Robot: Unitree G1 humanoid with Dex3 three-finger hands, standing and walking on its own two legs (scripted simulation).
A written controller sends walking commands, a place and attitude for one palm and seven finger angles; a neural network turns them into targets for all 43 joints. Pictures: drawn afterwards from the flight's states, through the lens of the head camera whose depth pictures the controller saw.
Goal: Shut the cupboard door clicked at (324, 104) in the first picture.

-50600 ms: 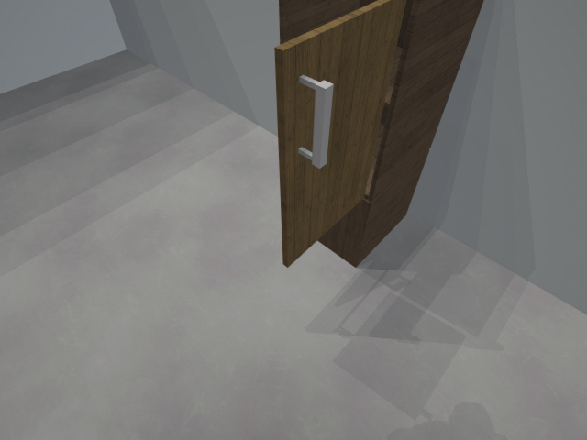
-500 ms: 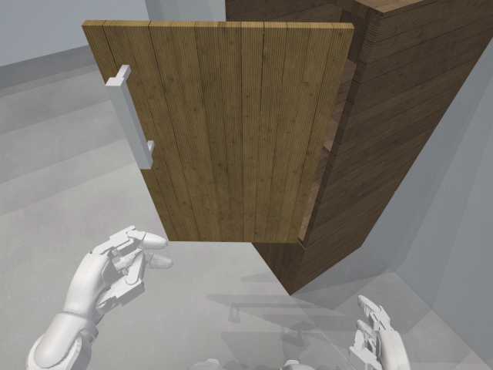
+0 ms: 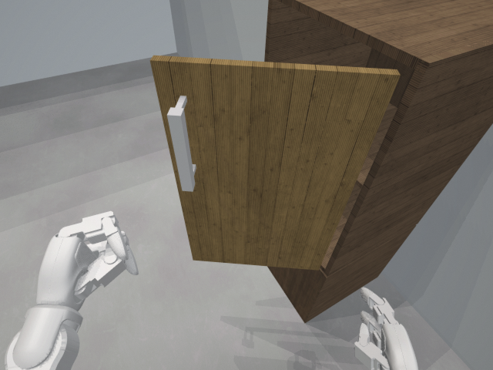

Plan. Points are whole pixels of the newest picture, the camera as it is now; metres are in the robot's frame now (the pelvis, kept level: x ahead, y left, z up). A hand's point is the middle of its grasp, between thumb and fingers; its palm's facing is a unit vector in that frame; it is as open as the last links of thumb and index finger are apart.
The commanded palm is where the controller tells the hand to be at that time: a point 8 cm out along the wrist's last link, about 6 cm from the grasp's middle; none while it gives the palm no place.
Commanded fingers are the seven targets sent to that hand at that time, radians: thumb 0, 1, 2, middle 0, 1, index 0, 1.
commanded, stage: raise the hand and make a fist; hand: left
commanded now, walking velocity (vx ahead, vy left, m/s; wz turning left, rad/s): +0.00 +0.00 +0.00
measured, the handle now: (185, 146) +0.44 +0.16 +0.14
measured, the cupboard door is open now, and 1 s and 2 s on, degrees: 56 56 56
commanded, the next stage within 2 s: bring the fist close to the handle in 0.66 s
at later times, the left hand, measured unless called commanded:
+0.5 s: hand (149, 256) +0.23 +0.16 +0.13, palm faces -0.01 -1.00 -0.04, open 3.1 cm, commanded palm +0.20 +0.21 +0.15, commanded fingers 0.00 0.90 0.90 -1.30 -1.50 -1.30 -1.50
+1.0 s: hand (148, 232) +0.25 +0.16 +0.15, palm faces +0.08 -1.00 -0.06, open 3.1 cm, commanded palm +0.23 +0.20 +0.15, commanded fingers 0.00 0.90 0.90 -1.30 -1.50 -1.30 -1.50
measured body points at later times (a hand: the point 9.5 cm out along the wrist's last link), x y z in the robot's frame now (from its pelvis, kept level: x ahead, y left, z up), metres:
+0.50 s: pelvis +0.00 -0.03 +0.02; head -0.01 -0.04 +0.47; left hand +0.22 +0.21 +0.14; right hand +0.18 -0.25 -0.05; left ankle +0.00 +0.07 -0.70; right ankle +0.01 -0.13 -0.70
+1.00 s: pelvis +0.00 -0.04 +0.02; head -0.01 -0.05 +0.47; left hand +0.24 +0.21 +0.16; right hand +0.18 -0.26 -0.05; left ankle +0.00 +0.07 -0.70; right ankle +0.01 -0.13 -0.70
